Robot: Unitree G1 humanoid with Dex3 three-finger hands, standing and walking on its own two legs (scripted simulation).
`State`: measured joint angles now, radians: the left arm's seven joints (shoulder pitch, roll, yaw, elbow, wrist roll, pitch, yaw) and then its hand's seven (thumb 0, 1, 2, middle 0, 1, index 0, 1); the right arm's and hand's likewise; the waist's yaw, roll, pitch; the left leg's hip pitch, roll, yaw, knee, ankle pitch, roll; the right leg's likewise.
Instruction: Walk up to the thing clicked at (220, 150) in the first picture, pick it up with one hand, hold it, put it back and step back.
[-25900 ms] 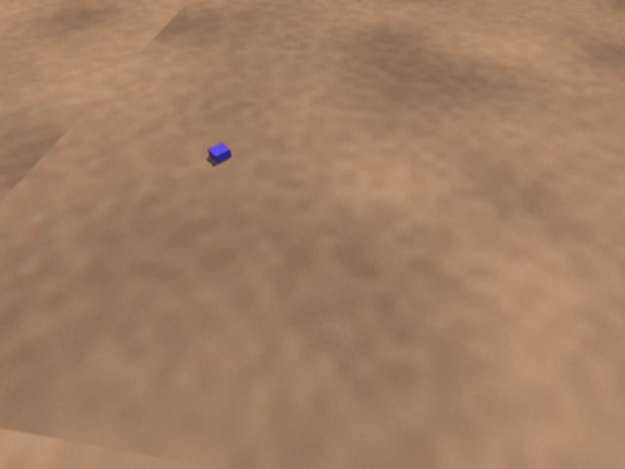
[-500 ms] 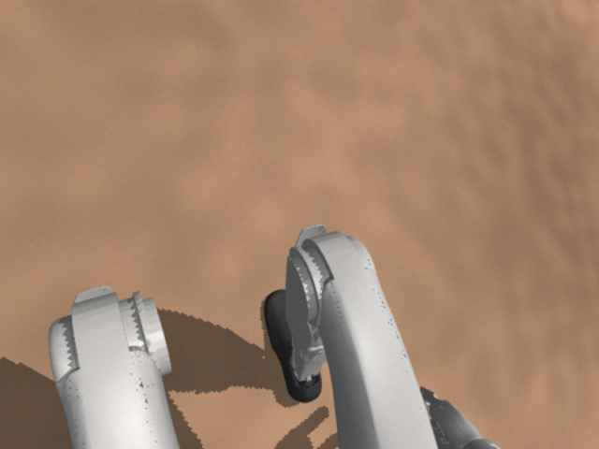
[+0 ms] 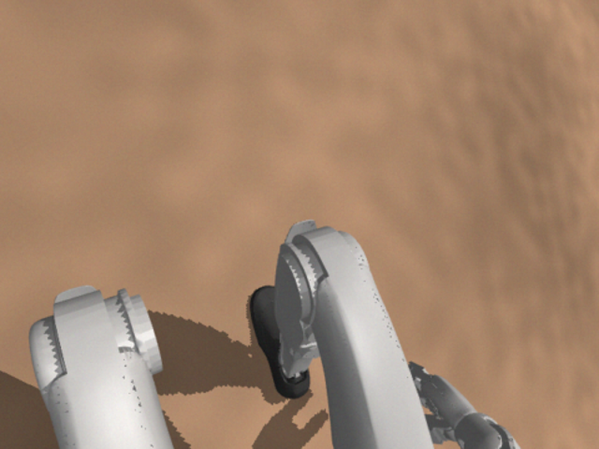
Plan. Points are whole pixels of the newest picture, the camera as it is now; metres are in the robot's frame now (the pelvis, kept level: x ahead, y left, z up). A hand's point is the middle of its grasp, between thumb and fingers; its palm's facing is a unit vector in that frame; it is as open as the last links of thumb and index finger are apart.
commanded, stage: rest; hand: left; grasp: from above
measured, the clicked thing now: out of the picture +0.44 +0.32 -0.28
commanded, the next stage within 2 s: open in 0.08 s
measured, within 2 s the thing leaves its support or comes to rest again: rests again in 0.14 s
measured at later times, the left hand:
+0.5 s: hand out of the picture +0.44 +0.33 -0.23, palm faces -0.51 -0.07 -0.86, open 10.4 cm
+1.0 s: hand out of the picture +0.44 +0.33 -0.22, palm faces -0.50 -0.06 -0.87, open 12.6 cm
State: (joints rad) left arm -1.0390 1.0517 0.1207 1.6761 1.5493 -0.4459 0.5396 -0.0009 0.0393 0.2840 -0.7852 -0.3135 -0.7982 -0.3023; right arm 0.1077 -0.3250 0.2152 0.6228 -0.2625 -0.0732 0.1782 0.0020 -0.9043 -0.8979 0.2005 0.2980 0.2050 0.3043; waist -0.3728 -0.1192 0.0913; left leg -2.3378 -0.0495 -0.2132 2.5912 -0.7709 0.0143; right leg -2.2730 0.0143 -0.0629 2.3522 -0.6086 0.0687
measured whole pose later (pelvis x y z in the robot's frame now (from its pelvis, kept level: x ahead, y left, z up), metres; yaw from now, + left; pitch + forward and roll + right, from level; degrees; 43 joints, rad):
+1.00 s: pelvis +0.00 +0.00 +0.00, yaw -1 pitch +28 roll -16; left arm -1.05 1.07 0.09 1.69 1.51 -0.42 0.52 0.00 -0.23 0.80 -0.27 -0.78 -0.29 -0.77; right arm 0.10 -0.33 0.27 0.60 -0.25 -0.10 0.19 0.00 -0.90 -0.90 0.20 0.30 0.21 0.30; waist -0.38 -0.11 0.11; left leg -2.34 -0.05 -0.22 2.60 -0.76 0.02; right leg -2.27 0.02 -0.07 2.35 -0.59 0.07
